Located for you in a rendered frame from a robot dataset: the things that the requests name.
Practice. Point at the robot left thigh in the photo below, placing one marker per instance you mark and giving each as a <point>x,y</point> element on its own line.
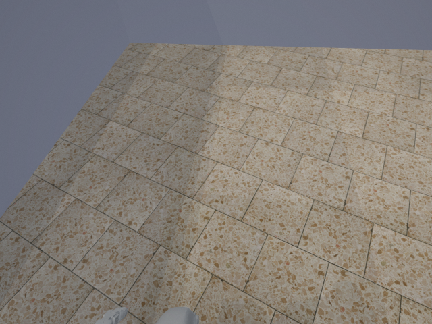
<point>178,315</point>

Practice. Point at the left robot hand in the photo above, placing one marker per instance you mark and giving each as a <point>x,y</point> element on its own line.
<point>113,316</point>

